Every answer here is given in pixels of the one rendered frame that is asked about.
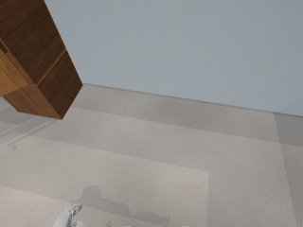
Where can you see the left robot hand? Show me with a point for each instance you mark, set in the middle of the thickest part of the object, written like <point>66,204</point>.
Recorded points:
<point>65,217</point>

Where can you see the cupboard door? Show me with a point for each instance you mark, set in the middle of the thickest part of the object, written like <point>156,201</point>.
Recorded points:
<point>10,77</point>

